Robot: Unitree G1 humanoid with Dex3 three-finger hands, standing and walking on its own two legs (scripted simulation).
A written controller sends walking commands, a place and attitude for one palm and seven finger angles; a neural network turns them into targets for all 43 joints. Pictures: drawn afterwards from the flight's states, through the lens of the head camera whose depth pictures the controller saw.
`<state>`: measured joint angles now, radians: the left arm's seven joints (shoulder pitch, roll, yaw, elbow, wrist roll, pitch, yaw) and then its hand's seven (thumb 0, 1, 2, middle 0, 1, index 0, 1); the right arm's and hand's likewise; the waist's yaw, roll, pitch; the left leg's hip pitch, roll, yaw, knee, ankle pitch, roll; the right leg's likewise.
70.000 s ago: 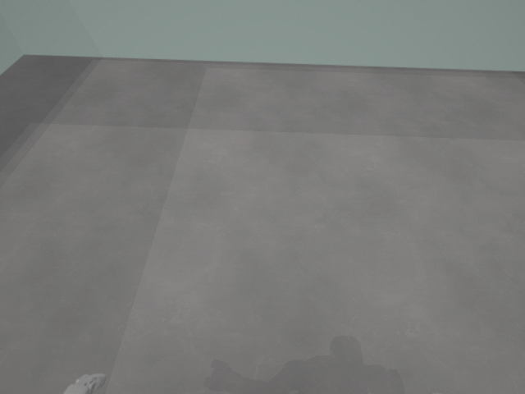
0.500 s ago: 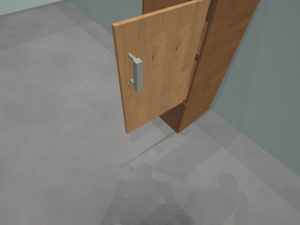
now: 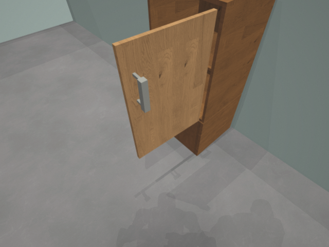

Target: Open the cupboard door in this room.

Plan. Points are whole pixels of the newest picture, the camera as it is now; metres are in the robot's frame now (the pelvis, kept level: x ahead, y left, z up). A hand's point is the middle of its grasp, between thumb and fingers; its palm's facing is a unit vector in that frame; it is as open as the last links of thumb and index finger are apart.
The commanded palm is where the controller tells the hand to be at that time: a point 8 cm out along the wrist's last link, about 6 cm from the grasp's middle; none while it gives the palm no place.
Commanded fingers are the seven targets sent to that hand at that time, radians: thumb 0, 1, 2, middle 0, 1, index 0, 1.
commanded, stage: let the arm hang, fingers relaxed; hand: left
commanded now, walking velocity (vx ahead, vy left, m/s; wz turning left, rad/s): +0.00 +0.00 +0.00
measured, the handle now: (140, 92) +0.57 +0.11 +0.04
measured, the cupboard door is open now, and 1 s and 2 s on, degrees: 86 86 86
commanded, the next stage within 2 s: look to check the result in 0.12 s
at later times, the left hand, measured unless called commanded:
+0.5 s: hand out of the picture +0.06 +0.22 -0.16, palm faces -0.02 -0.95 -0.31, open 7.4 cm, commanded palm none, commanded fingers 0.00 0.90 0.90 -0.20 -0.30 -0.20 -0.30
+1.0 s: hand out of the picture +0.09 +0.22 -0.16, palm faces -0.03 -0.95 -0.30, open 7.4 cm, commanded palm none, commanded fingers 0.00 0.90 0.90 -0.20 -0.30 -0.20 -0.30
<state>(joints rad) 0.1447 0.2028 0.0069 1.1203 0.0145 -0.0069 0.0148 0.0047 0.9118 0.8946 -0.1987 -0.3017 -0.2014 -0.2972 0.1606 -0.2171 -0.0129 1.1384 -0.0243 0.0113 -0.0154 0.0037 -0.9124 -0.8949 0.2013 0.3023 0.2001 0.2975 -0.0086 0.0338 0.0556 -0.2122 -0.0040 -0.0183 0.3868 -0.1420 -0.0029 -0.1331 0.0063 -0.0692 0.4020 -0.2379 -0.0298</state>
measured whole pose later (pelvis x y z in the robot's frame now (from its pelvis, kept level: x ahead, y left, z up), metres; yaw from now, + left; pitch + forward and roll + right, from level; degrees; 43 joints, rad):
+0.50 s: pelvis +0.02 -0.01 +0.00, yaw +0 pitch -2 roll +0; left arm 0.15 0.27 0.01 1.15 0.01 -0.01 0.01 0.01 0.91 0.89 -0.20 -0.30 -0.20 -0.30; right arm 0.13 -0.28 -0.01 1.14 -0.02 0.01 -0.02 0.00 -0.91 -0.89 0.20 0.30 0.20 0.30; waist 0.00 0.03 0.08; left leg -0.17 0.01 -0.02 0.34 -0.14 -0.01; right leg -0.08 0.02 -0.06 0.33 -0.22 -0.04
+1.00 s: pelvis +0.02 +0.00 +0.01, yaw -1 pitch -2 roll +0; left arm 0.12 0.28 0.01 1.14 0.01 -0.01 0.01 0.01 0.91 0.89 -0.20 -0.30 -0.20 -0.30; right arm 0.11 -0.29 -0.01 1.14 -0.02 0.00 -0.01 0.00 -0.91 -0.89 0.20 0.30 0.20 0.30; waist 0.00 0.02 0.07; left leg -0.14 0.01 -0.01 0.31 -0.14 -0.01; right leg -0.06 0.02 -0.05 0.30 -0.22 -0.03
